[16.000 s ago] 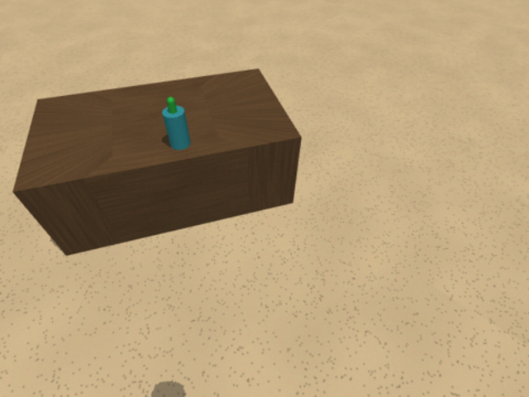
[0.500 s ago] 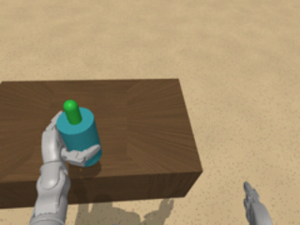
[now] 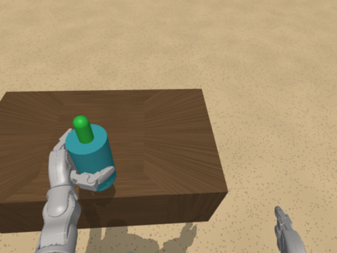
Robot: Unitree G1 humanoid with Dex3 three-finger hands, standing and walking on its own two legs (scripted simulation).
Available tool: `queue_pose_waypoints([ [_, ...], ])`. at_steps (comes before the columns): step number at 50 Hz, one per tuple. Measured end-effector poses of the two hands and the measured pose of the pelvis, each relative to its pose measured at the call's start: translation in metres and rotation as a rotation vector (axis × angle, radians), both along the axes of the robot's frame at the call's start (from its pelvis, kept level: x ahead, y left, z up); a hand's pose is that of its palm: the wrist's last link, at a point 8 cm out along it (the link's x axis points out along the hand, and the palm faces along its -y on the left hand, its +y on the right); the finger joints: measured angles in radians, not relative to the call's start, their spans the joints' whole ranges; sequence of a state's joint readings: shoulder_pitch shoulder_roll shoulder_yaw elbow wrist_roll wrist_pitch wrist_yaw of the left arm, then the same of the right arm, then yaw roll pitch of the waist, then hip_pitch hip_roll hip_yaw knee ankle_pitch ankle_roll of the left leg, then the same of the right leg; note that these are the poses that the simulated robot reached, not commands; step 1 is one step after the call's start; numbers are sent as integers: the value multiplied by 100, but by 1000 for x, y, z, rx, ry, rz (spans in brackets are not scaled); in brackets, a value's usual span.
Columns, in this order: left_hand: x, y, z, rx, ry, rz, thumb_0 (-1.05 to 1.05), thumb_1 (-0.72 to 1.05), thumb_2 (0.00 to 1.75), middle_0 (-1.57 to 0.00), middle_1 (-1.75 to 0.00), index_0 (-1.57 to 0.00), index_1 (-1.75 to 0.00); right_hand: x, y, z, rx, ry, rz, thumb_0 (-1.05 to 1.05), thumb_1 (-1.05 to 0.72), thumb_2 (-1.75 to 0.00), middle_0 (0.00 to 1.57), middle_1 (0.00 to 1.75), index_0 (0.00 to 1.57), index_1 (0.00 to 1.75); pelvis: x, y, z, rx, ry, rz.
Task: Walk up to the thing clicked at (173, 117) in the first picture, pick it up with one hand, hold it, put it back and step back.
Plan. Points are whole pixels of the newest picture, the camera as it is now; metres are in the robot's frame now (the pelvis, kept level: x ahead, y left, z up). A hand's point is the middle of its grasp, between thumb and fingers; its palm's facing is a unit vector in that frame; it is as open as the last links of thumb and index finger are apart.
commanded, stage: hold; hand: left
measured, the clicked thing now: (91, 152) +0.33 +0.17 +0.08
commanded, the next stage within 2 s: crouch in 1.76 s
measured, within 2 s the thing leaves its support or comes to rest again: neither
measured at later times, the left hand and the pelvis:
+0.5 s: hand (91, 156) +0.33 +0.17 +0.06, palm faces +0.21 -0.98 +0.02, open 11.1 cm; pelvis +0.00 +0.00 +0.00, yaw +0 degrees
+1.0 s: hand (91, 156) +0.34 +0.17 +0.06, palm faces +0.21 -0.98 +0.02, open 11.1 cm; pelvis +0.01 +0.00 +0.00, yaw +0 degrees
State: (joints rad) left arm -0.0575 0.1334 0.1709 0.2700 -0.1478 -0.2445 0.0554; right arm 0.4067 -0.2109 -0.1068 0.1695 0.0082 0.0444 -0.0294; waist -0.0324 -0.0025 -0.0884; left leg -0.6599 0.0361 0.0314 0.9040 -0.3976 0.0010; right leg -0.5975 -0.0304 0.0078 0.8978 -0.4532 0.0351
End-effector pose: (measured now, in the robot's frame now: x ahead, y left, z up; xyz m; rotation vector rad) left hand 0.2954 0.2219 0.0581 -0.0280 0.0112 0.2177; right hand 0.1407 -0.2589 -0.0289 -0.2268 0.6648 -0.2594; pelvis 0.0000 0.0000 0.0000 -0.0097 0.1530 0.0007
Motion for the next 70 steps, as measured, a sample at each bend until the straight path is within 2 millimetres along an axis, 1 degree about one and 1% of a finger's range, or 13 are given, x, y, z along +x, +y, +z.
queue_pose_waypoints([
  [4,-2,-1,0,4,-5,3,0,-45,99,-71,-89,-66,-89,0,-1,-1,1,4,2,-1,53,-5,6,5,5,5,0,-1,0,1,-1,0],
  [10,-2,0,6,12,-25,4,0,-45,99,-71,-89,-66,-90,3,-3,-2,7,1,-1,-1,52,-5,6,5,5,5,1,-4,1,2,-5,2],
  [20,3,-4,2,5,-7,-2,0,-45,99,-71,-89,-66,-90,5,-6,-8,9,22,0,-1,52,-5,6,5,5,5,2,-5,1,3,2,4],
  [26,7,-1,5,6,-18,-2,0,-45,99,-71,-90,-66,-90,5,-7,-7,8,26,-8,-1,52,-5,6,5,5,5,4,-5,2,3,2,2],
  [33,7,-3,-1,-3,0,-3,0,-45,99,-71,-90,-66,-90,7,-6,-6,4,27,-10,-1,52,-5,6,5,5,5,6,-3,2,2,6,0],
  [41,9,0,5,9,-18,1,0,-45,99,-71,-90,-66,-90,11,-5,-2,0,13,-9,-1,52,-5,6,5,5,5,9,-2,3,2,1,0],
  [45,10,2,3,4,-8,-2,0,-45,99,-71,-90,-66,-90,11,-4,-3,4,20,-7,-1,52,-5,6,5,5,5,9,-2,3,1,3,2],
  [50,9,1,0,4,-1,-2,0,-45,99,-71,-90,-66,-90,10,-4,-4,4,24,-6,-1,52,-5,6,5,5,5,8,-1,3,1,3,1],
  [57,6,1,2,6,-11,-1,0,-45,99,-71,-90,-66,-90,10,-4,-3,4,20,-4,-1,52,-5,6,5,5,5,8,-1,3,2,0,1],
  [64,6,2,4,11,-15,5,0,-45,99,-71,-90,-66,-90,10,-5,-6,10,29,-5,-1,52,-5,6,5,5,5,8,-3,3,3,0,3],
  [70,7,-1,1,5,-1,4,0,-45,100,-71,-90,-66,-90,10,-7,-7,10,35,-4,-1,52,-5,6,5,5,5,7,-5,3,5,2,3],
])
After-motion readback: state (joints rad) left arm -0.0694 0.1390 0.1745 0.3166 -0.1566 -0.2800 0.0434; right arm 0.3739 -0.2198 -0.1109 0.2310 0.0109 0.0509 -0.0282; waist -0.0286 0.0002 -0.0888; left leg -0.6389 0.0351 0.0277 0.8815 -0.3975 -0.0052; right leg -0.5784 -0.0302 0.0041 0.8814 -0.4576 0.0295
